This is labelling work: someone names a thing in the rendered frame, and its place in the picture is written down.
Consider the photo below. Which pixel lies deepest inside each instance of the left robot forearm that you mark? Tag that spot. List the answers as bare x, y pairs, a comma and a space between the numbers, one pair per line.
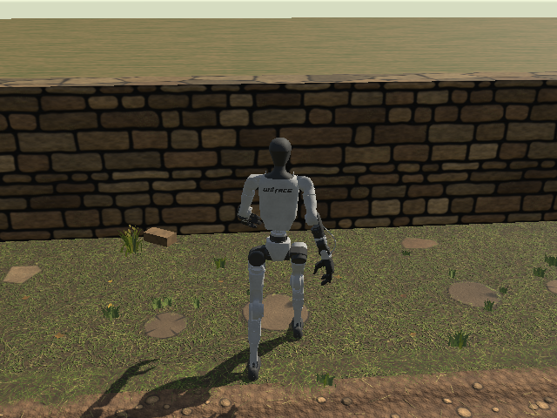
242, 218

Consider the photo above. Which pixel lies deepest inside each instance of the right robot hand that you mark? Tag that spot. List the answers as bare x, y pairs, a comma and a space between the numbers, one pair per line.
329, 266

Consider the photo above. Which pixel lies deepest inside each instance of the right robot foot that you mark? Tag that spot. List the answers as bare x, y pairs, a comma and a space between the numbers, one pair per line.
297, 331

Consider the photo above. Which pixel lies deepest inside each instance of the robot torso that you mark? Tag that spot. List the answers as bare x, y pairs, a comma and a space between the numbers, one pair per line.
278, 205

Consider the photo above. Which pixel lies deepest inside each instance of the robot right upper arm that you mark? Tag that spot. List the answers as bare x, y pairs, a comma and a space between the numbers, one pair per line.
306, 185

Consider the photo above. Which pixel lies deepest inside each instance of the robot left upper arm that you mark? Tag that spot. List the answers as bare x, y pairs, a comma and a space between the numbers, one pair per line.
248, 193

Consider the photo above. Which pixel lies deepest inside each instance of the right robot forearm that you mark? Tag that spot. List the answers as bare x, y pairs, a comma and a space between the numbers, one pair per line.
320, 239

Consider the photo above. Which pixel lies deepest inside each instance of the left robot hand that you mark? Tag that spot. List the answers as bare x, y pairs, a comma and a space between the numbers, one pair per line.
255, 219

